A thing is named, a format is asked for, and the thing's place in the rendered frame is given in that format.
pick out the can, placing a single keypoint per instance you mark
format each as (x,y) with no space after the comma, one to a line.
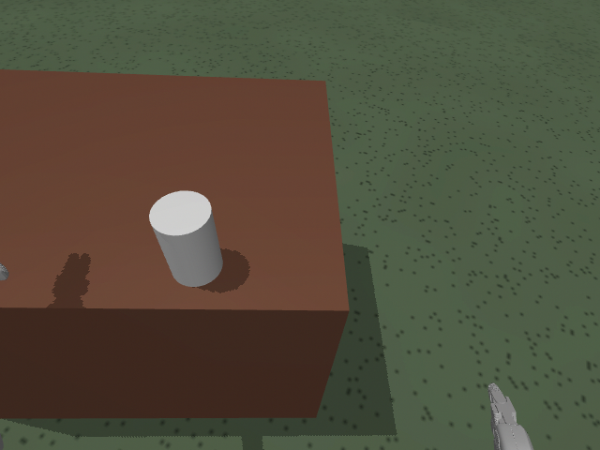
(184,225)

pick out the right robot hand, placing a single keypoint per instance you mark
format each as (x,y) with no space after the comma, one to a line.
(506,431)

